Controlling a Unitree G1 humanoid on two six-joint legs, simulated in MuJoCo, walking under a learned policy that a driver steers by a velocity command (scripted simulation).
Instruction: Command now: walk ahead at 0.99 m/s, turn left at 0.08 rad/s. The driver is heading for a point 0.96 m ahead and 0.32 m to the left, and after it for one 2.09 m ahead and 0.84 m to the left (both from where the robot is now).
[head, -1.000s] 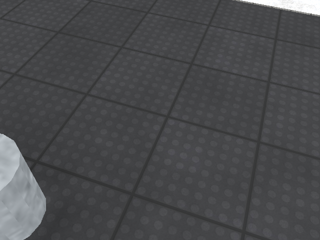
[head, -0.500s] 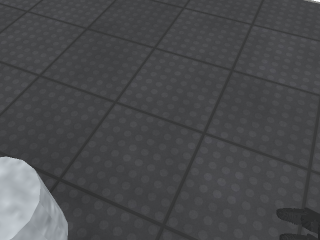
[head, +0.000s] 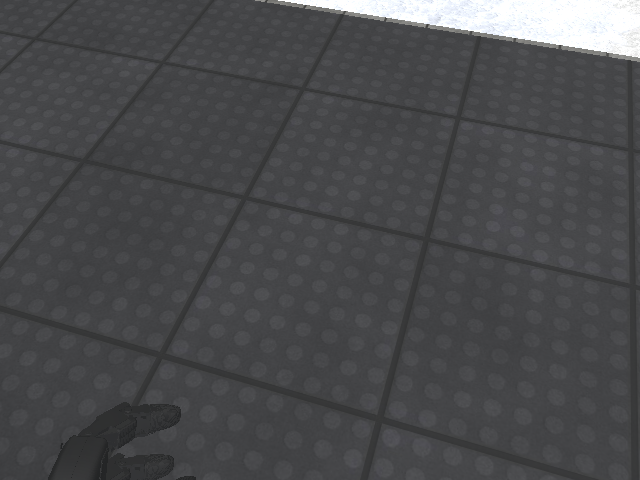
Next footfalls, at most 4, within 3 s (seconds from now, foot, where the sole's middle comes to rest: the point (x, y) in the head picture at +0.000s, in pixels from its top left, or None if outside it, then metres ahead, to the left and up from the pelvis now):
0.50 left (261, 394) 0.65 0.13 -0.74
0.96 right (245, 235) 1.09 0.18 -0.74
1.32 left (129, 249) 1.06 0.47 -0.74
1.74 right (228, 211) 1.17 0.22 -0.74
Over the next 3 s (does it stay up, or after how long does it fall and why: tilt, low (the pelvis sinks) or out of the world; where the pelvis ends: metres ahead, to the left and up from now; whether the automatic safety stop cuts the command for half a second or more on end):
stays up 1.11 0.36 0.04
